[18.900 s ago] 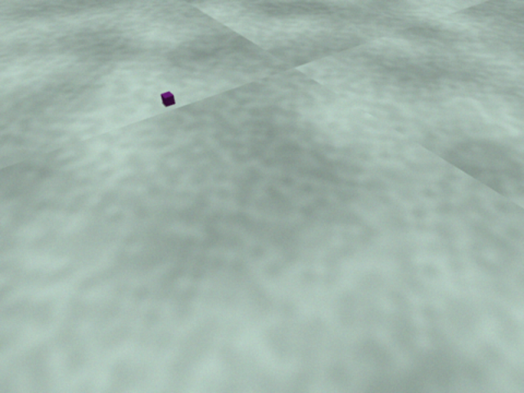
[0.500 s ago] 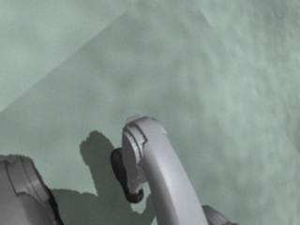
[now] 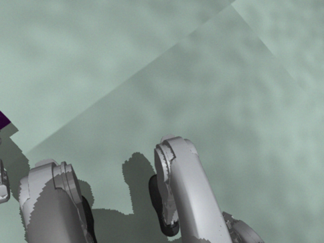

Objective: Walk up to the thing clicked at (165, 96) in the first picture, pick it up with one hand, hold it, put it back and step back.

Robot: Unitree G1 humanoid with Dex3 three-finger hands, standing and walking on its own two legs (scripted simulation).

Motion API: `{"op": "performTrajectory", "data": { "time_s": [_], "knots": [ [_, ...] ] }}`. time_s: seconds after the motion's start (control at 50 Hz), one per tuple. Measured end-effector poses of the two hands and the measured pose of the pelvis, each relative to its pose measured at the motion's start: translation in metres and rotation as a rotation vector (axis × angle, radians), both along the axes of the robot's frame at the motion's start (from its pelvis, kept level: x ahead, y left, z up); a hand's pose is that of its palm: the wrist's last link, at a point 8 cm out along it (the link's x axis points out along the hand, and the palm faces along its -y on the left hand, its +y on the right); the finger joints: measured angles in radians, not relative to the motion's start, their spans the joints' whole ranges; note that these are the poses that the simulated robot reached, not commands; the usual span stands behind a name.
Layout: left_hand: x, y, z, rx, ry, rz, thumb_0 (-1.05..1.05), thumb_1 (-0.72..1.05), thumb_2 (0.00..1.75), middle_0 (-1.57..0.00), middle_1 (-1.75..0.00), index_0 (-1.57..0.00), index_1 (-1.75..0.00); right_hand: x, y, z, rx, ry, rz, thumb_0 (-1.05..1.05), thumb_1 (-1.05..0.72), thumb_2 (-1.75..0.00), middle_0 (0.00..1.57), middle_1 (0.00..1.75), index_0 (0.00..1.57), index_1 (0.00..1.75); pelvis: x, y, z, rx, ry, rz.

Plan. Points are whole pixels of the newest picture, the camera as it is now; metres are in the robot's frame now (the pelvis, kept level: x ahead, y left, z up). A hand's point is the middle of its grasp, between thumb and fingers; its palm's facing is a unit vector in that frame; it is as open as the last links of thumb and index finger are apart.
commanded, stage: settle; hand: left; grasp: from above
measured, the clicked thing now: out of the picture +0.44 +0.35 -0.20
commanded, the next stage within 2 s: lift in 0.10 s
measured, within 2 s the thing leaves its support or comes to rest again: neither
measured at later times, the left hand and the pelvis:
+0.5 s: hand out of the picture +0.42 +0.34 -0.10, palm faces -0.31 -0.28 -0.91, open 9.4 cm; pelvis +0.00 +0.00 +0.03, yaw +4 degrees
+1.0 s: hand out of the picture +0.35 +0.32 +0.07, palm faces -0.31 -0.27 -0.91, open 9.4 cm; pelvis +0.00 -0.01 +0.17, yaw +7 degrees
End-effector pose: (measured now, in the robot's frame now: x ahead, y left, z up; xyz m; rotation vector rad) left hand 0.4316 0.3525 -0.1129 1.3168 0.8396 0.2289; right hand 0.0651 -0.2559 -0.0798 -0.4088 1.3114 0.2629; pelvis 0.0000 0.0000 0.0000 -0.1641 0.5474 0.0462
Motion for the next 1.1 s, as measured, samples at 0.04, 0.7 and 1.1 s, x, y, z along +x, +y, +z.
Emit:
{"op": "performTrajectory", "data": {
  "time_s": [0.04, 0.7, 1.1],
  "knots": [
    [-0.001, -0.001, 0.004, -0.003, 0.001, -0.002, -0.02, 0.04, 0.43, -0.78, -0.48, -0.83, -0.43, 0.001, -0.001, -0.003, 0.002, -0.002, -0.005, 0.00, -0.91, -0.90, 0.20, 0.29, 0.20, 0.30, 0.000, -0.001, 0.000, 0.008, 0.001, 0.004],
    [-0.042, -0.009, 0.130, -0.009, 0.005, -0.055, -0.02, 0.04, 0.42, -0.78, -0.48, -0.83, -0.42, 0.023, -0.008, 0.046, -0.054, -0.082, -0.189, 0.00, -0.91, -0.90, 0.20, 0.29, 0.20, 0.30, -0.005, -0.005, 0.077, 0.058, 0.038, 0.050],
    [-0.091, -0.031, 0.283, -0.010, 0.004, -0.042, -0.02, 0.06, 0.41, -0.77, -0.48, -0.82, -0.42, 0.096, 0.010, 0.177, -0.080, -0.299, -0.245, 0.01, -0.90, -0.90, 0.20, 0.30, 0.20, 0.30, 0.007, -0.006, 0.213, 0.089, -0.039, 0.089]
  ]
}}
